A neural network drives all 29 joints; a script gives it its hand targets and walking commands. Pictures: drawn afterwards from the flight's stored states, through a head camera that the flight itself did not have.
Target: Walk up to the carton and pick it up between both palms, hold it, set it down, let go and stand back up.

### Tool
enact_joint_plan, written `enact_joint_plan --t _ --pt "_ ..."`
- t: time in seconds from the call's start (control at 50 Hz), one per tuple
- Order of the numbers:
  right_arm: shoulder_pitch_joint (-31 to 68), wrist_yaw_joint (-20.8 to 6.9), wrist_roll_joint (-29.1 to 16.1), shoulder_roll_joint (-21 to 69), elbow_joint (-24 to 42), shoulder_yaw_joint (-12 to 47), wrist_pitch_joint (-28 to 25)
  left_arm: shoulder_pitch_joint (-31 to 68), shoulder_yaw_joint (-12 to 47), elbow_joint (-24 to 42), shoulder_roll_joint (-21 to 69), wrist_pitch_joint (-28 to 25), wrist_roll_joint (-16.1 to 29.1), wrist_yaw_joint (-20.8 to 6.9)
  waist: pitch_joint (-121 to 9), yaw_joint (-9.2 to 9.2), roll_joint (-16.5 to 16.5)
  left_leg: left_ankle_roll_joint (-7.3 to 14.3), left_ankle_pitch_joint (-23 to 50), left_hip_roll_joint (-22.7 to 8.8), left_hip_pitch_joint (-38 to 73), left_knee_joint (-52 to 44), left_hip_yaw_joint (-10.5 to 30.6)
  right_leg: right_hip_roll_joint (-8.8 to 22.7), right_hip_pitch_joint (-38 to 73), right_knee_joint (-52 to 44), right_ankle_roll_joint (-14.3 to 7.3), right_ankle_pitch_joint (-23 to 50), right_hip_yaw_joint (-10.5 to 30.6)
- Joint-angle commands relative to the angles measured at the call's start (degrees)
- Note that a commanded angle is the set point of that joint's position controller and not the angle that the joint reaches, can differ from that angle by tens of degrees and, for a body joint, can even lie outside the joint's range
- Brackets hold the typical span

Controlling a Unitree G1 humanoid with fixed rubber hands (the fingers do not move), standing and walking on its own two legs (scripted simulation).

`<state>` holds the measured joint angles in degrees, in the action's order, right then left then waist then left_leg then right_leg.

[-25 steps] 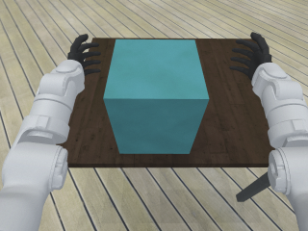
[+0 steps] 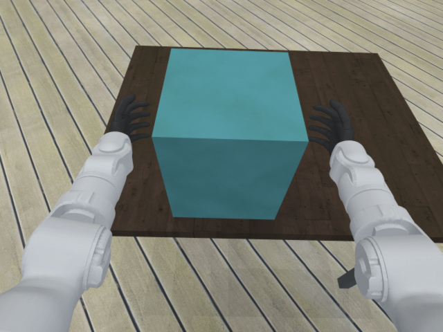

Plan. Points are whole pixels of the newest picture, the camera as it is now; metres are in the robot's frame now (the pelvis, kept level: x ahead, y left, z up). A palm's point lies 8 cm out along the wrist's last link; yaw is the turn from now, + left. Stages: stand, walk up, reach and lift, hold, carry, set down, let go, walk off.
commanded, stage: reach and lift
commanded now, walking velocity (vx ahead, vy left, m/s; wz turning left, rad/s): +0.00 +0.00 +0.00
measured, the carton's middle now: (226, 140) +0.51 +0.00 +0.03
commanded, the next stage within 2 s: none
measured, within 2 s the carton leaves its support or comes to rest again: neither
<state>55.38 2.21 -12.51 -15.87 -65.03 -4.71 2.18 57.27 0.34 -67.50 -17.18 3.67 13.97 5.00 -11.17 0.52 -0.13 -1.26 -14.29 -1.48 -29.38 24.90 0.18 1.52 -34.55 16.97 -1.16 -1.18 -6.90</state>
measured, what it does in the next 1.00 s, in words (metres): stands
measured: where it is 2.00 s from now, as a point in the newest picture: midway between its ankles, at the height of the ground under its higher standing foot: outside the picture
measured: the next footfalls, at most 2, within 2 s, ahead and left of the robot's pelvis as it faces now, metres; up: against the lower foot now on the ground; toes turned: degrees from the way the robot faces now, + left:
none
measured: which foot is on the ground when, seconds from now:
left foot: down 0.00-1.00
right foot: down 0.00-1.00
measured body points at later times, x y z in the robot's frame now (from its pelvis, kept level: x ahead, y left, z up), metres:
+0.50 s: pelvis -0.02 -0.02 -0.03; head +0.09 -0.01 +0.41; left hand +0.47 +0.17 +0.04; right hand +0.47 -0.21 +0.05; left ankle -0.05 +0.13 -0.74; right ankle +0.05 -0.11 -0.74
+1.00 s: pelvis -0.02 -0.01 -0.02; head +0.10 +0.00 +0.41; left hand +0.47 +0.16 +0.04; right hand +0.47 -0.17 +0.04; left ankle -0.05 +0.13 -0.74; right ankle +0.05 -0.11 -0.74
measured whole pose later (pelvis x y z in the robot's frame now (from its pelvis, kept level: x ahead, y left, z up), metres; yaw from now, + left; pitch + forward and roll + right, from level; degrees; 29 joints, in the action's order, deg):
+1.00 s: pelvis -0.02 -0.01 -0.02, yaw +1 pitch +26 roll +0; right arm 61.3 5.7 -2.3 -8.3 -72.8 -13.4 -9.5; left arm 65.4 -3.0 -84.7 -12.4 -17.1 10.9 5.7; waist -13.1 1.7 -0.4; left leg -1.7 -18.1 -1.1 -45.4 37.6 1.5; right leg 2.8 -50.8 30.8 -1.7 -5.9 -7.7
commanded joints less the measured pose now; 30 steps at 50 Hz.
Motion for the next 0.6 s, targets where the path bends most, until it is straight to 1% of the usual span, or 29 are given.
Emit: enact_joint_plan --t 0.0,0.06,0.1,0.12,0.14,0.22,0.28,0.3,0.34,0.38,0.4,0.44,0.48,0.5,0.52,0.58 --pt "31.7 0.0 0.8 -13.1 10.6 -2.1 -8.4 36.2 1.0 9.1 -9.3 -10.5 1.1 0.3 -49.4 1.00 -5.1 -4.8 32.6 1.1 0.4 1.8 -2.1 -3.0 39.1 10.7 -0.9 22.5 3.9" --pt "31.8 -0.2 0.4 -12.0 7.1 -0.7 -10.1 36.1 2.5 3.2 -8.8 -13.9 2.7 0.0 -47.8 1.01 -3.0 -4.3 27.5 1.2 -4.1 2.4 -2.1 -2.6 38.3 12.5 -0.6 21.0 4.1" --pt "32.5 -0.2 0.0 -11.9 5.3 0.1 -11.2 36.2 3.6 0.1 -8.5 -15.8 3.7 -0.1 -48.4 1.05 -2.0 -4.2 26.3 1.3 -6.9 2.9 -2.0 -2.4 38.4 13.9 -0.4 21.6 4.2" --pt "32.4 -0.2 -0.3 -11.8 4.5 0.7 -11.6 35.8 3.7 -2.5 -9.0 -16.5 4.1 -0.4 -47.7 0.87 -0.7 -3.7 23.7 1.5 -8.7 3.0 -2.3 -2.3 38.4 14.5 -0.1 20.8 4.3" --pt "32.6 -0.2 -0.5 -11.6 4.1 1.3 -12.1 36.0 4.2 -3.6 -9.2 -17.4 4.8 -0.6 -47.9 1.03 0.3 -3.4 22.2 1.7 -10.6 3.1 -2.3 -2.0 39.2 15.1 0.0 20.9 4.6" --pt "33.9 0.0 -1.9 -10.7 2.6 3.2 -13.6 36.7 5.7 -8.6 -9.6 -20.5 6.4 -1.0 -48.7 0.86 2.7 -2.4 16.0 2.3 -18.8 3.4 -2.8 -1.3 41.8 18.3 0.8 21.4 5.5" --pt "34.8 0.1 -2.7 -9.9 3.5 4.4 -14.6 37.6 5.9 -9.7 -10.5 -22.3 7.1 -1.0 -52.1 0.14 3.3 -1.9 13.8 2.8 -24.3 4.0 -3.2 -0.8 44.6 20.8 1.2 23.3 6.4" --pt "35.0 0.2 -3.0 -9.5 3.7 4.6 -14.7 38.0 6.0 -10.0 -10.5 -22.7 7.2 -1.1 -52.5 0.22 3.6 -1.7 13.0 2.9 -25.7 4.3 -3.3 -0.7 45.4 21.4 1.1 23.4 6.7" --pt "35.3 0.2 -3.6 -9.2 4.4 5.0 -14.9 38.8 6.2 -9.5 -10.9 -23.4 7.7 -1.1 -54.8 0.22 3.4 -1.4 11.7 3.1 -28.3 4.9 -3.5 -0.2 46.6 22.5 1.2 24.1 7.4" --pt "35.8 0.3 -4.1 -9.2 4.5 5.5 -14.7 39.3 6.4 -10.3 -11.0 -23.5 8.0 -1.2 -54.9 -0.15 2.8 -1.2 10.1 3.3 -30.6 5.2 -3.6 0.2 47.0 23.1 1.2 22.9 8.0" --pt "35.7 0.3 -4.3 -9.0 4.4 5.4 -14.7 39.6 6.6 -9.6 -10.8 -23.5 7.9 -1.2 -55.5 0.26 2.1 -1.3 10.3 3.3 -30.4 5.6 -3.5 0.3 46.3 23.4 0.9 22.9 8.1" --pt "36.0 0.3 -4.8 -8.9 4.8 5.1 -14.7 40.3 6.8 -8.5 -10.8 -23.7 8.1 -1.2 -57.4 0.21 0.9 -1.6 11.0 3.3 -29.3 7.1 -3.5 0.0 44.2 23.8 0.8 21.9 8.1" --pt "36.0 0.5 -4.4 -8.8 4.6 4.5 -14.6 40.9 6.8 -7.9 -10.4 -23.7 7.8 -1.3 -58.1 0.51 -0.2 -1.9 11.8 3.4 -29.4 8.0 -3.6 0.0 43.8 24.3 0.5 22.5 8.1" --pt "35.9 0.7 -4.0 -8.5 4.6 4.2 -14.5 41.2 6.6 -7.7 -10.4 -23.7 7.6 -1.4 -58.5 0.80 -0.2 -1.8 11.2 3.4 -29.9 8.4 -3.6 0.2 43.5 24.3 0.5 21.8 8.5" --pt "36.4 0.8 -3.9 -7.9 4.6 4.0 -14.3 41.4 6.5 -7.6 -10.0 -23.8 7.6 -1.5 -58.6 0.65 -0.2 -1.9 11.0 3.5 -30.6 8.5 -3.6 0.3 43.9 24.5 0.5 22.0 8.2" --pt "36.5 1.1 -2.6 -7.2 4.8 2.6 -14.0 42.1 6.0 -5.8 -9.0 -23.9 6.8 -1.4 -60.1 1.05 -1.7 -2.4 12.4 3.4 -28.3 9.4 -3.4 0.1 42.0 24.7 0.3 21.5 7.9"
